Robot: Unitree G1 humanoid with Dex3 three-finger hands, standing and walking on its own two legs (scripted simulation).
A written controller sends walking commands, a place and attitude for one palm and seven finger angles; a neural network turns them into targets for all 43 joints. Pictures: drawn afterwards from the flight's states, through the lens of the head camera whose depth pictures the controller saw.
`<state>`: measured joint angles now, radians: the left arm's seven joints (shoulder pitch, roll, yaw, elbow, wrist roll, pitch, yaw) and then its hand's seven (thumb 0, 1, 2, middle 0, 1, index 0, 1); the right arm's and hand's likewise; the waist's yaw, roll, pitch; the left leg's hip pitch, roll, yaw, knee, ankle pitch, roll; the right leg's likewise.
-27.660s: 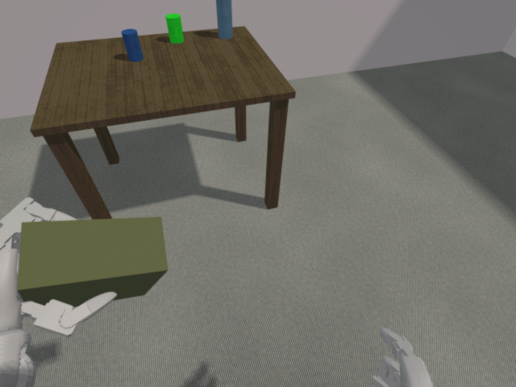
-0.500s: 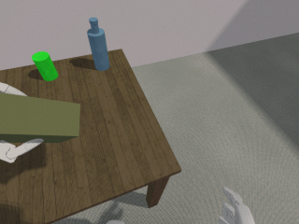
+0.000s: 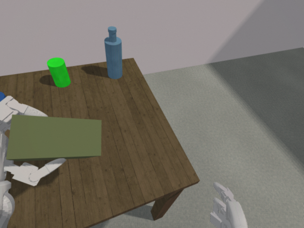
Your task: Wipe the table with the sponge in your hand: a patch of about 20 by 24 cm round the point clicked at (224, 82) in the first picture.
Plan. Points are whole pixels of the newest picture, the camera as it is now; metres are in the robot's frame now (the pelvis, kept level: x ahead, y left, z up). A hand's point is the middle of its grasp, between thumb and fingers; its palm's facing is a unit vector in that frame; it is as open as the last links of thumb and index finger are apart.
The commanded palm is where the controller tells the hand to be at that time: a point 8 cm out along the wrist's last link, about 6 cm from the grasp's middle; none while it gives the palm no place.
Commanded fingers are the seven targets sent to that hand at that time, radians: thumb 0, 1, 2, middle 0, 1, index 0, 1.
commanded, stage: come to a stop and stand still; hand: left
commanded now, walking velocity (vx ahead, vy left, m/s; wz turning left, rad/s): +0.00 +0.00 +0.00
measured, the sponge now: (69, 141) +0.24 +0.20 +0.14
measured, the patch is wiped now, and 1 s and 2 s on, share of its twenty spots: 0.00 0.00 0.00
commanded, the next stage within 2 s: look again from close up in 0.26 s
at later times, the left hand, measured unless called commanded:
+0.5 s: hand (43, 148) +0.21 +0.23 +0.16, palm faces +0.38 -0.85 -0.37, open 10.6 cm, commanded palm +0.15 +0.27 +0.18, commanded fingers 0.00 0.10 1.30 -1.20 -1.60 -1.20 -1.60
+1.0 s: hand (55, 143) +0.22 +0.22 +0.16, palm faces +0.37 -0.85 -0.37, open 10.6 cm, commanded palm +0.16 +0.25 +0.18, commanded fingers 0.00 0.10 1.30 -1.20 -1.60 -1.20 -1.60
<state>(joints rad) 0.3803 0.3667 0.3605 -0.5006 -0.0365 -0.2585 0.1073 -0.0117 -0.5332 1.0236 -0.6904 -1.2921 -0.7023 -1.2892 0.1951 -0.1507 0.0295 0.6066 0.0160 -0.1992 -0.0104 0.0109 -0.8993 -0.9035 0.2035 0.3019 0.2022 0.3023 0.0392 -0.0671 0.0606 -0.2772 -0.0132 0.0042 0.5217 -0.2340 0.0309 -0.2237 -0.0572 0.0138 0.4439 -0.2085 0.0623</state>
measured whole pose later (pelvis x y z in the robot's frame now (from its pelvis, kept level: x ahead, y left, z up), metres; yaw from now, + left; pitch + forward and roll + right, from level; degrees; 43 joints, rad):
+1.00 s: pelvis +0.00 -0.03 +0.00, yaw -1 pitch -1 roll -1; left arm 0.41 0.37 0.37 -0.48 -0.04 -0.18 0.10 -0.01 -0.53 1.02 -0.69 -1.30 -0.70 -1.29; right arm 0.20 -0.17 0.01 0.58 0.03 -0.13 -0.02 0.01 -0.90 -0.90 0.20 0.30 0.20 0.30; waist 0.02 -0.04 0.07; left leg -0.25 0.03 -0.01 0.47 -0.21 -0.01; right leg -0.21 -0.01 0.00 0.41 -0.19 0.03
